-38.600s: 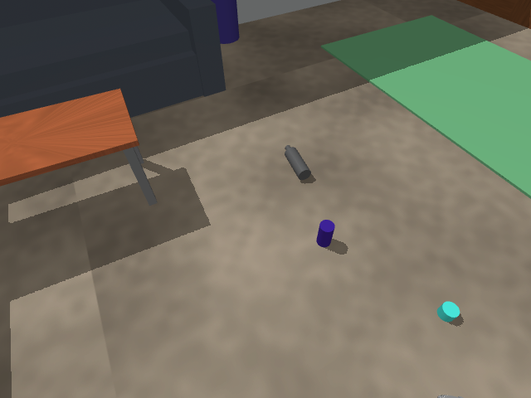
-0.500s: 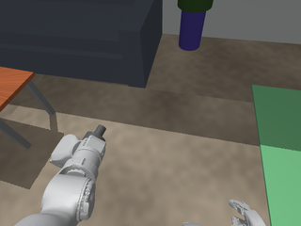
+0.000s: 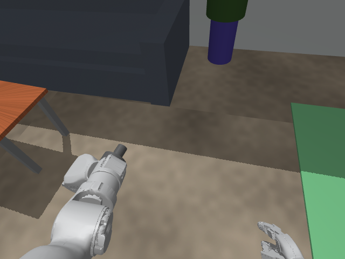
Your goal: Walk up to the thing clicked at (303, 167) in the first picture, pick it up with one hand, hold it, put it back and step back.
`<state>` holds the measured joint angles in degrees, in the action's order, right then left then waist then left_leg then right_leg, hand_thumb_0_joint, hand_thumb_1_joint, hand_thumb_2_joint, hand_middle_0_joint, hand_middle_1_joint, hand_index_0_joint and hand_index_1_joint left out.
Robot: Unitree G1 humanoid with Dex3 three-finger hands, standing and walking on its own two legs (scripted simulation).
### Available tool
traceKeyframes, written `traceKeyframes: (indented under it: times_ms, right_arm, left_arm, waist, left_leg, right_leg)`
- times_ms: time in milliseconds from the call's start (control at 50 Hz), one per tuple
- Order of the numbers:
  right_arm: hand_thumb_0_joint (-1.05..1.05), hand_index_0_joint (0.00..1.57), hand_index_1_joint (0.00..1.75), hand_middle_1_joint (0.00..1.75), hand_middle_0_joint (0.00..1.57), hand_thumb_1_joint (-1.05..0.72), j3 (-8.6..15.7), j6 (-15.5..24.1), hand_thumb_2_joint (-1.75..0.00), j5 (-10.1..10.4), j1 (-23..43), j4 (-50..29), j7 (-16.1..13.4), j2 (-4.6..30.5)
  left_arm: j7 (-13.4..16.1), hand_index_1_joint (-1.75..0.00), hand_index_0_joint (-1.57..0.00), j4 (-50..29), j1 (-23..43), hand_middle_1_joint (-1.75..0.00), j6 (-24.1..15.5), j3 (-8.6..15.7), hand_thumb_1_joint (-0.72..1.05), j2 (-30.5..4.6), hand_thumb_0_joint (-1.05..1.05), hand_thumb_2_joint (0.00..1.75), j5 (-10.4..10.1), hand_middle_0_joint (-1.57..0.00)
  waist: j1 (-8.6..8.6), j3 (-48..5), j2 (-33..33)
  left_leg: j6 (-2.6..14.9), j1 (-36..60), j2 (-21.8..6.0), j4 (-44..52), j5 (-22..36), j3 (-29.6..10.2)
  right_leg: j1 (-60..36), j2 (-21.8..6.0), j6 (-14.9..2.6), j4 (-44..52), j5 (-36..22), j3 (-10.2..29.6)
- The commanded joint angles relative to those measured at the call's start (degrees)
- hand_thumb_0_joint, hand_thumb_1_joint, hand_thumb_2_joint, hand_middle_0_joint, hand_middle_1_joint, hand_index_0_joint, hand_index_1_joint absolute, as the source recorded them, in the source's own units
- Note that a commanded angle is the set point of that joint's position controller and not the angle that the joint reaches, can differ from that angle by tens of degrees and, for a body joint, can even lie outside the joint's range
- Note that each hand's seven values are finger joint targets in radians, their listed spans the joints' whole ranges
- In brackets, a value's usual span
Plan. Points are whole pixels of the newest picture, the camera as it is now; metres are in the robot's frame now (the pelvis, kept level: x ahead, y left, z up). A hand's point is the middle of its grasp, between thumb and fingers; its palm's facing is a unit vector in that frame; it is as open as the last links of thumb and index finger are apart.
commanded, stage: hold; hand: left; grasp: from above
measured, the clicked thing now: (102, 179) +0.34 +0.22 -0.07
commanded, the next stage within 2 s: crouch in 0.66 s
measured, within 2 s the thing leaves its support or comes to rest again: neither
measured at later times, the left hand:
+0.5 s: hand (95, 182) +0.31 +0.22 -0.03, palm faces -0.15 -0.43 -0.89, open 10.4 cm
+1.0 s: hand (97, 184) +0.31 +0.22 -0.04, palm faces -0.20 -0.41 -0.89, open 10.3 cm
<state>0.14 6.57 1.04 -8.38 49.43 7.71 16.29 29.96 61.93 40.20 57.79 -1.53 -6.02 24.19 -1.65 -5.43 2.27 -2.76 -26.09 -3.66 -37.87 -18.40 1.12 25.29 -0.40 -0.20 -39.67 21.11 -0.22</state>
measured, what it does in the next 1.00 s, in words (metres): stands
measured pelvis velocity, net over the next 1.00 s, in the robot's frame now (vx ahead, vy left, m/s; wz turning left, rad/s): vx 0.00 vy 0.00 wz -0.01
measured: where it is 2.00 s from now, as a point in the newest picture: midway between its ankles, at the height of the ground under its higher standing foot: outside the picture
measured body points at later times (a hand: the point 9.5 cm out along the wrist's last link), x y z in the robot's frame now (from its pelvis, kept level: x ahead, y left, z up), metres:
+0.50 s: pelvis +0.00 +0.00 +0.00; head +0.02 -0.01 +0.45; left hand +0.32 +0.24 +0.02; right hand +0.15 -0.25 -0.11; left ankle +0.00 +0.15 -0.72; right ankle -0.01 -0.11 -0.72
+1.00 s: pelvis +0.00 +0.00 +0.00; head +0.03 -0.01 +0.45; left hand +0.32 +0.23 +0.01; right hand +0.14 -0.25 -0.12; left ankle +0.00 +0.15 -0.72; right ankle -0.01 -0.11 -0.72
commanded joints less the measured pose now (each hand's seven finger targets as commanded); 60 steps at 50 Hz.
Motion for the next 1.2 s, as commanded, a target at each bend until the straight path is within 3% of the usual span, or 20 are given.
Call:
traceKeyframes:
  times_ms: [0, 20, 120, 140, 260, 320, 380, 540, 640, 680, 740, 780, 840, 920, 980, 1040, 1060, 1120, 1160, 1180]
  right_arm:
    - [0.0, 0.2, 0.3, 0.3, 0.2, -0.91, 2.3, 2.9, -0.9, 0.2, 5.1, -6.6, -0.6, 7.6]
    - [0.0, 0.2, 0.3, 0.3, 0.2, -0.91, 2.7, 2.8, -0.9, 0.2, 4.9, -7.0, -0.6, 7.7]
    - [0.0, 0.2, 0.3, 0.3, 0.2, -0.91, 2.5, 2.7, -0.9, 0.3, 5.7, -7.9, -0.8, 7.6]
    - [0.0, 0.2, 0.3, 0.3, 0.2, -0.91, 2.5, 2.8, -0.9, 0.3, 5.5, -7.8, -0.9, 7.7]
    - [0.0, 0.2, 0.3, 0.3, 0.2, -0.91, 2.7, 3.2, -0.9, 0.2, 6.0, -7.8, -0.7, 7.5]
    - [0.0, 0.2, 0.3, 0.3, 0.2, -0.91, 2.6, 3.4, -0.9, 0.3, 5.6, -7.2, -0.6, 7.2]
    - [0.0, 0.2, 0.3, 0.3, 0.2, -0.91, 2.8, 3.4, -0.9, 0.4, 5.5, -7.1, -0.6, 7.5]
    - [0.0, 0.2, 0.3, 0.3, 0.2, -0.91, 2.8, 2.8, -0.9, 0.6, 5.9, -8.0, -0.7, 7.6]
    - [0.0, 0.2, 0.3, 0.3, 0.2, -0.91, 3.1, 2.4, -0.9, 0.4, 6.1, -8.7, -0.8, 7.6]
    - [0.0, 0.2, 0.3, 0.3, 0.2, -0.91, 3.5, 2.5, -0.9, 0.4, 6.0, -8.9, -0.9, 8.0]
    - [0.0, 0.2, 0.3, 0.3, 0.2, -0.9, 3.5, 2.6, -0.91, 0.4, 5.3, -8.3, -0.8, 7.8]
    - [0.0, 0.2, 0.3, 0.3, 0.2, -0.88, 3.2, 2.8, -0.89, 0.4, 5.3, -8.0, -0.7, 7.4]
    - [0.0, 0.2, 0.3, 0.3, 0.2, -0.88, 3.6, 3.2, -0.89, 0.3, 4.6, -7.0, -0.5, 7.5]
    - [0.0, 0.2, 0.3, 0.3, 0.2, -0.88, 3.7, 3.4, -0.89, -0.1, 2.7, -5.4, -0.4, 7.2]
    - [0.0, 0.2, 0.3, 0.3, 0.2, -0.88, 4.0, 3.6, -0.89, -0.7, 0.8, -4.0, -0.4, 7.4]
    - [0.0, 0.2, 0.3, 0.3, 0.2, -0.88, 4.5, 3.8, -0.89, -1.4, -1.8, -2.3, -0.1, 6.9]
    - [0.0, 0.2, 0.3, 0.3, 0.2, -0.88, 4.8, 4.1, -0.89, -1.9, -1.9, -1.9, 0.0, 7.4]
    - [0.0, 0.2, 0.3, 0.3, 0.2, -0.88, 5.1, 4.4, -0.89, -3.1, -3.6, -0.8, 0.5, 7.2]
    - [0.0, 0.2, 0.3, 0.3, 0.2, -0.88, 5.3, 4.8, -0.89, -4.0, -3.5, -0.9, 1.1, 7.2]
    - [0.0, 0.2, 0.3, 0.3, 0.2, -0.88, 5.4, 4.7, -0.9, -4.3, -3.0, -1.0, 1.5, 7.2]
  left_arm:
    - [2.9, -1.0, -0.9, -11.4, 25.5, -1.01, -0.3, -2.1, 0.61, -10.4, 0.0, 1.0, 4.5, -0.9]
    - [3.1, -1.0, -0.89, -12.0, 26.1, -1.02, -0.2, -1.5, 0.61, -11.4, 0.0, 0.98, 4.6, -0.88]
    - [2.8, -1.01, -0.9, -14.5, 26.8, -1.03, 0.8, -2.3, 0.62, -10.2, 0.0, 0.98, 4.9, -0.88]
    - [2.9, -1.01, -0.9, -14.4, 27.7, -1.03, 0.9, -1.9, 0.63, -11.5, 0.0, 0.96, 5.1, -0.87]
    - [2.6, -1.03, -0.9, -10.2, 25.2, -1.05, 2.1, -1.6, 0.63, -10.3, 0.0, 1.0, 4.1, -0.89]
    - [2.1, -1.02, -0.92, -9.4, 26.9, -1.04, 1.5, -2.4, 0.64, -7.7, 0.0, 1.0, 3.4, -0.9]
    - [2.1, -1.02, -0.91, -8.9, 26.7, -1.03, 1.1, -1.8, 0.62, -8.7, 0.0, 1.0, 3.2, -0.9]
    - [2.6, -1.03, -0.88, -15.0, 27.7, -1.04, 0.0, -2.3, 0.59, -10.7, 0.0, 1.02, 5.4, -0.88]
    - [2.4, -1.03, -0.89, -16.3, 25.6, -1.05, 1.3, -2.7, 0.61, -9.7, 0.0, 1.01, 5.9, -0.88]
    - [2.5, -1.03, -0.89, -14.1, 25.4, -1.04, 2.2, -1.6, 0.6, -10.9, 0.0, 1.01, 6.0, -0.88]
    - [2.4, -0.98, -0.93, -9.4, 25.3, -0.98, 3.0, -1.5, 0.62, -9.8, 0.0, 1.07, 5.6, -0.93]
    - [2.4, -0.91, -0.91, -8.2, 25.1, -0.96, 2.8, -2.0, 0.6, -7.9, 0.0, 0.91, 4.7, -0.85]
    - [2.8, -0.88, -0.93, -4.8, 23.9, -0.92, 1.1, -1.0, 0.61, -7.2, 0.0, 0.93, 3.9, -0.89]
    - [4.1, -0.84, -0.94, -1.3, 25.2, -0.88, -2.0, 0.0, 0.62, -8.7, 0.0, 0.89, 4.5, -0.9]
    - [5.5, -0.79, -0.94, 1.2, 26.7, -0.82, -4.5, 0.7, 0.61, -9.1, 0.0, 0.84, 5.1, -0.91]
    - [8.0, -0.77, -0.93, 4.1, 29.2, -0.8, -7.0, 2.5, 0.6, -10.8, 0.0, 0.83, 5.7, -0.9]
    - [9.1, -0.75, -0.91, 5.3, 30.5, -0.78, -7.8, 3.9, 0.57, -13.1, 0.0, 0.79, 6.4, -0.88]
    - [11.9, -0.75, -0.87, 8.1, 31.4, -0.77, -9.9, 4.5, 0.5, -11.0, 0.0, 0.81, 7.3, -0.85]
    - [13.7, -0.74, -0.86, 10.3, 33.2, -0.76, -11.1, 6.3, 0.46, -12.4, 0.0, 0.8, 7.9, -0.84]
    - [14.5, -0.73, -0.87, 11.5, 32.5, -0.74, -11.6, 7.3, 0.47, -12.2, 0.0, 0.78, 7.1, -0.85]
  waist:
    - [-0.14, -19.3, -4.3]
    - [0.55, -19.5, -3.4]
    - [0.31, -19.6, -1.8]
    - [0.52, -19.1, -1.3]
    - [0.74, -16.8, -3.5]
    - [-0.23, -17.1, -3.4]
    - [0.49, -17.3, -3.3]
    - [0.13, -21.6, -3.1]
    - [0.77, -21.3, -2.0]
    - [1.42, -19.4, -1.7]
    - [0.78, -17.4, -3.3]
    - [0.42, -16.3, -4.5]
    - [0.02, -16.5, -6.3]
    - [-0.5, -15.2, -6.4]
    - [-1.94, -17.2, -6.7]
    - [-2.47, -19.6, -5.9]
    - [-2.64, -21.3, -4.8]
    - [-3.46, -24.3, -2.8]
    - [-3.28, -25.5, -1.9]
    - [-2.96, -26.4, -1.0]
  left_leg:
    - [2.85, 8.2, 4.0, 3.2, 14.2, 2.3]
    - [2.77, 8.0, 4.2, 3.1, 14.7, 2.4]
    - [2.44, 9.8, 3.7, 4.6, 15.4, 1.9]
    - [2.28, 9.9, 3.5, 4.7, 15.7, 2.0]
    - [2.46, 8.1, 3.6, 4.8, 14.6, 2.2]
    - [2.43, 8.6, 3.4, 5.2, 14.7, 2.1]
    - [2.48, 8.2, 3.5, 5.0, 15.2, 2.3]
    - [2.9, 10.1, 4.1, 4.0, 17.9, 2.5]
    - [2.54, 10.7, 3.9, 4.9, 18.9, 2.2]
    - [2.27, 10.1, 3.6, 5.3, 18.8, 2.2]
    - [2.27, 8.8, 3.4, 5.6, 17.6, 2.2]
    - [2.59, 8.1, 3.5, 5.3, 17.0, 2.4]
    - [2.64, 7.0, 3.3, 4.5, 16.1, 2.8]
    - [2.63, 4.1, 3.0, 2.9, 15.1, 2.9]
    - [2.58, 2.2, 2.7, 0.5, 15.3, 2.7]
    - [2.54, -3.2, 2.7, -4.4, 13.8, 2.7]
    - [2.18, -5.2, 2.6, -6.8, 13.9, 2.9]
    - [1.24, -9.8, 2.5, -12.8, 13.4, 2.7]
    - [0.94, -14.9, 2.4, -17.0, 12.1, 2.3]
    - [0.61, -16.8, 2.7, -18.9, 12.1, 2.3]
  right_leg:
    - [-9.0, 2.0, 0.91, 6.0, -21.7, -0.3]
    - [-9.2, 1.9, 0.81, 5.9, -22.1, -0.4]
    - [-8.8, 2.6, 0.25, 5.6, -19.9, -1.1]
    - [-9.1, 2.7, 0.22, 5.6, -19.9, -1.3]
    - [-8.7, 2.5, 0.43, 6.9, -18.9, -0.8]
    - [-7.9, 2.5, 0.32, 6.9, -19.4, -0.7]
    - [-8.3, 2.3, 0.35, 6.9, -20.2, -0.7]
    - [-10.7, 2.0, 0.78, 6.3, -25.8, -0.5]
    - [-11.0, 2.4, 0.3, 6.0, -24.5, -1.2]
    - [-10.3, 2.7, 0.03, 6.1, -22.8, -1.6]
    - [-9.0, 2.6, 0.12, 6.7, -21.6, -1.1]
    - [-8.5, 2.4, 0.37, 7.6, -22.1, -0.7]
    - [-8.4, 2.0, 0.62, 7.1, -23.6, -0.1]
    - [-5.7, 1.7, 0.49, 6.4, -24.1, 0.3]
    - [-3.2, 1.8, 0.35, 3.9, -24.9, 0.6]
    - [0.4, 1.3, 0.49, -0.2, -25.8, 1.1]
    - [2.3, 1.3, 0.5, -2.5, -26.0, 1.5]
    - [9.2, 1.8, 0.09, -9.0, -23.1, 1.5]
    - [13.4, 1.9, 0.03, -12.9, -20.8, 1.4]
    - [14.9, 1.9, 0.02, -14.6, -20.7, 1.6]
